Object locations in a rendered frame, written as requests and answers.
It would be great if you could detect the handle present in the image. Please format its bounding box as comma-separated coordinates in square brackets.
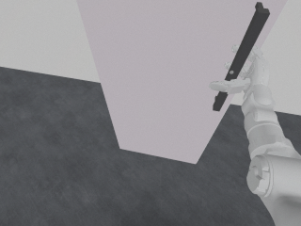
[213, 2, 270, 112]

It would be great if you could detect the robot right hand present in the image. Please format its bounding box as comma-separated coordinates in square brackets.
[209, 44, 270, 95]

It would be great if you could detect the robot right forearm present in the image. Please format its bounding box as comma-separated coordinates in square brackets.
[241, 85, 301, 160]

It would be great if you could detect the robot right upper arm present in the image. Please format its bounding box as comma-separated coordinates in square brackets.
[246, 153, 301, 226]

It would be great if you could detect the fridge door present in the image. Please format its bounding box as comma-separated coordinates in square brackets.
[76, 0, 288, 164]

